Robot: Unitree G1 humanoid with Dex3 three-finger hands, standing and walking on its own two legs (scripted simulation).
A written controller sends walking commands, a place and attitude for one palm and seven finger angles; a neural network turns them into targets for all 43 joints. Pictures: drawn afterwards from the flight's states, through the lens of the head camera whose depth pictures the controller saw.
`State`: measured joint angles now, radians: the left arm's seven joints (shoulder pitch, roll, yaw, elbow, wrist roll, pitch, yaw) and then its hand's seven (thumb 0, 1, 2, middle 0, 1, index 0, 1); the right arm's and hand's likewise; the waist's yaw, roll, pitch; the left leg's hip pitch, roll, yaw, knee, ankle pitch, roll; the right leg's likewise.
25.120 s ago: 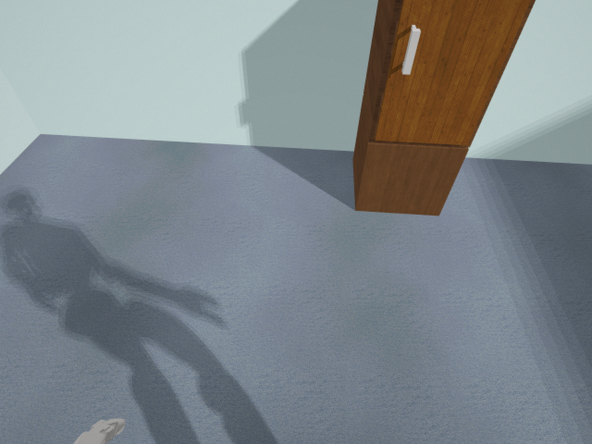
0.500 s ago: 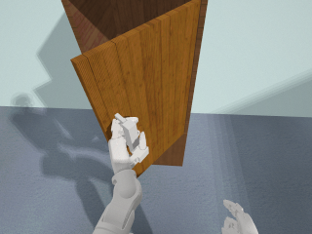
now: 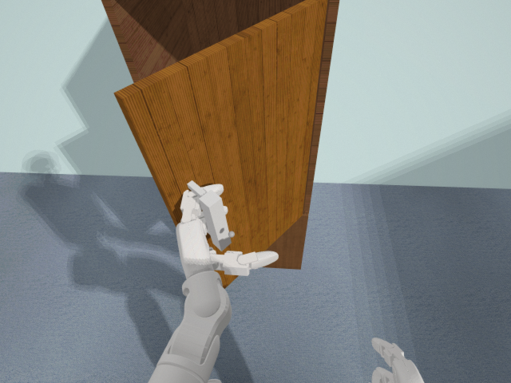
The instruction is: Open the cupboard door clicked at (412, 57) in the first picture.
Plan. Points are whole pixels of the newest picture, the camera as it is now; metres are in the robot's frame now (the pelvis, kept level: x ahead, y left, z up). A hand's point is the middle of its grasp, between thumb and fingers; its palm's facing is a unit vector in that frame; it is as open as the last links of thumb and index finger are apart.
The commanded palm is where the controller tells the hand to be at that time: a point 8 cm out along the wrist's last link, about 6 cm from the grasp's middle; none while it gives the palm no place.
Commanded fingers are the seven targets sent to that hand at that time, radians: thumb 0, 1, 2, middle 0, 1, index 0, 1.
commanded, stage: open thumb and fingers to let go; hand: left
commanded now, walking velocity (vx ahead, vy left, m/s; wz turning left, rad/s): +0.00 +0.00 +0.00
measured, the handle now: (208, 215) +0.37 +0.09 +0.06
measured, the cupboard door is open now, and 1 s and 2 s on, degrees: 50 52 52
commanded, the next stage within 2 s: slide the hand sideways off the handle in 0.24 s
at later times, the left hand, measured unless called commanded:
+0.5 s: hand (224, 255) +0.30 +0.06 +0.06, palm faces -0.15 -0.98 -0.13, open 16.0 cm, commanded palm +0.28 +0.10 +0.06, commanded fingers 0.00 -0.50 0.30 -0.15 -0.30 -0.15 -0.30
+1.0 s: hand (201, 280) +0.26 +0.09 +0.06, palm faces -0.13 -0.99 -0.01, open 16.3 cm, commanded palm +0.24 +0.14 +0.06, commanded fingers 0.00 -0.50 0.30 -0.15 -0.30 -0.15 -0.30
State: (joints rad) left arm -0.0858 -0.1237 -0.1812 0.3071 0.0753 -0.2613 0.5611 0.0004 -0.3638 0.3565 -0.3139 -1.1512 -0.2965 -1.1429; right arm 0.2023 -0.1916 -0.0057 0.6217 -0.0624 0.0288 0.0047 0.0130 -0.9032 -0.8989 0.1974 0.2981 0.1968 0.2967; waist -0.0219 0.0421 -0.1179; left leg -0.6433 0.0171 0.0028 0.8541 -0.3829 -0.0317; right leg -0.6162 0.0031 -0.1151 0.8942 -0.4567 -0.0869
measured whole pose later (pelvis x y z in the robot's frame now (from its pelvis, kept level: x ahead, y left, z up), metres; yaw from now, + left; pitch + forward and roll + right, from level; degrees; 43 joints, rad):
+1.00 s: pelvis -0.01 +0.04 +0.00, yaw -2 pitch +8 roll +0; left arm 0.17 0.04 -0.24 0.05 -0.01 -0.29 0.11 -0.01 -0.50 0.30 -0.15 -0.30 -0.15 -0.30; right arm 0.25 -0.21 0.03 0.47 0.00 -0.02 0.02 0.01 -0.90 -0.90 0.20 0.30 0.20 0.30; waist -0.01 0.04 -0.09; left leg -0.64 0.00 0.05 0.92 -0.42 0.03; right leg -0.60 -0.01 -0.07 0.92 -0.45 -0.03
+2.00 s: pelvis +0.01 +0.03 +0.00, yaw +0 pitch +7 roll -1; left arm 0.51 0.21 0.06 -0.28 -0.23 -0.23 -0.19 -0.01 -0.50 0.30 -0.15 -0.30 -0.15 -0.30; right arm 0.28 -0.24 0.04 0.46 0.04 -0.12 -0.06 0.02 -0.90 -0.90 0.20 0.30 0.20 0.30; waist 0.01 0.07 -0.12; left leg -0.60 0.02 0.00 0.92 -0.44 0.00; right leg -0.54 0.01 -0.11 0.89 -0.48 -0.05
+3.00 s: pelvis +0.02 +0.06 +0.05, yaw -2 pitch -5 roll -1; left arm 0.45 0.33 0.33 -0.38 -0.05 -0.08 0.12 0.01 0.81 0.86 -0.20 -0.30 -0.20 -0.30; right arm 0.18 -0.24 0.03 0.64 0.00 -0.10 -0.07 0.01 -0.90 -0.90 0.20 0.30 0.20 0.30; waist 0.07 0.07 0.03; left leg -0.08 -0.02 0.05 0.39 -0.23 0.04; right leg -0.04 -0.01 -0.06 0.35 -0.23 -0.01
